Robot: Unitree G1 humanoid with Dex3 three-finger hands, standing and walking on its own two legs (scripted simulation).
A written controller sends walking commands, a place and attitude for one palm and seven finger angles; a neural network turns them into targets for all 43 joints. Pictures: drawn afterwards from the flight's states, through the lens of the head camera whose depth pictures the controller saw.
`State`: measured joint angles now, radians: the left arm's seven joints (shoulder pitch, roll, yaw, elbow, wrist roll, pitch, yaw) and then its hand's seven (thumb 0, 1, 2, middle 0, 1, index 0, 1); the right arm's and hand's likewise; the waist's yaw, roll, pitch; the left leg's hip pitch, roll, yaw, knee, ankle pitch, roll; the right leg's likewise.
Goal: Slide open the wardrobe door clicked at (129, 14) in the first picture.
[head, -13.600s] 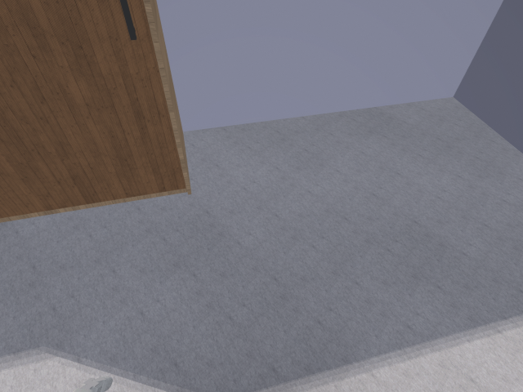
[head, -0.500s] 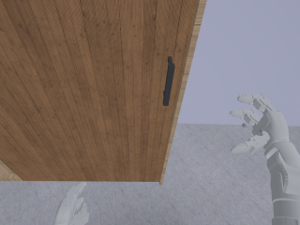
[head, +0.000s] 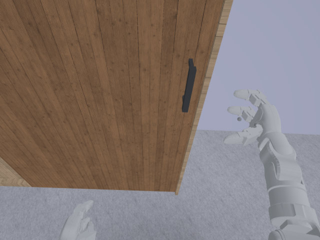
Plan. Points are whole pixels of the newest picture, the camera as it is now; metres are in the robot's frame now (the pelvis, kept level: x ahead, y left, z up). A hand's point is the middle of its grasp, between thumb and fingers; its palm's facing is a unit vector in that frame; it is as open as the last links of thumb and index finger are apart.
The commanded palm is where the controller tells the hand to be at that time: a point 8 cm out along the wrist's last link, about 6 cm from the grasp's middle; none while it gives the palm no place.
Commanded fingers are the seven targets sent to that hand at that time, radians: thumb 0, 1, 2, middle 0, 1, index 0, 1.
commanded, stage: move the hooked fingers beside the handle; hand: right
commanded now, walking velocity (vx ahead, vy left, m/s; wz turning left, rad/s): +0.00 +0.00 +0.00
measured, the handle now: (187, 86) +0.51 -0.04 +0.13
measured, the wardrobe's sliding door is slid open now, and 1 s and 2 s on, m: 0.00 0.00 0.00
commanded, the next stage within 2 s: none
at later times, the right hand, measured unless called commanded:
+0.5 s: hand (218, 103) +0.43 -0.12 +0.14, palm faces -0.02 +1.00 +0.00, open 14.0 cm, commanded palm +0.41 -0.17 +0.13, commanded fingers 0.00 0.50 -0.30 0.30 1.20 0.30 1.20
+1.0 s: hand (218, 105) +0.44 -0.12 +0.13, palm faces -0.03 +1.00 -0.01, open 14.0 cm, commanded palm +0.41 -0.16 +0.13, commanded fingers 0.00 0.50 -0.30 0.30 1.20 0.30 1.20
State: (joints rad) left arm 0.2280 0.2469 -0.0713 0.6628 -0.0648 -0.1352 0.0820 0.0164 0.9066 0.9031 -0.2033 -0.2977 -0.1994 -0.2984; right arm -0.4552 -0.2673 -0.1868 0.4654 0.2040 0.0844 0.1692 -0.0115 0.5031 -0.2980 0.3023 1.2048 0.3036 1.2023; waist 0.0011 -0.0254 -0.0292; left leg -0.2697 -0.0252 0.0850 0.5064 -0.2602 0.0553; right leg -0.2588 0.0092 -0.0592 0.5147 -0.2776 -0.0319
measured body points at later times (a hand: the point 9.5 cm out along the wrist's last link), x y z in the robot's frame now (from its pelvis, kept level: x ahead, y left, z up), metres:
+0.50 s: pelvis +0.00 +0.00 +0.00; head +0.02 +0.01 +0.45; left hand +0.09 +0.26 -0.12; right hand +0.43 -0.17 +0.14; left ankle +0.01 +0.08 -0.74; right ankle +0.00 -0.10 -0.74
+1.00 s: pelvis -0.01 -0.01 -0.01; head +0.02 +0.00 +0.44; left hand +0.05 +0.25 -0.13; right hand +0.43 -0.18 +0.13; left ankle +0.01 +0.08 -0.74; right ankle +0.00 -0.10 -0.74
